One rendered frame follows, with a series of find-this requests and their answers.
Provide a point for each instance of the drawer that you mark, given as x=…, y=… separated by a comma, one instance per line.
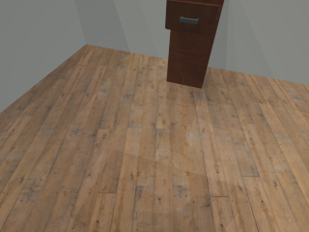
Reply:
x=206, y=14

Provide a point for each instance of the handle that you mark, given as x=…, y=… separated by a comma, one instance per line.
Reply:
x=189, y=20

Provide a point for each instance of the cabinet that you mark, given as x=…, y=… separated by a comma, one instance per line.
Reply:
x=189, y=53

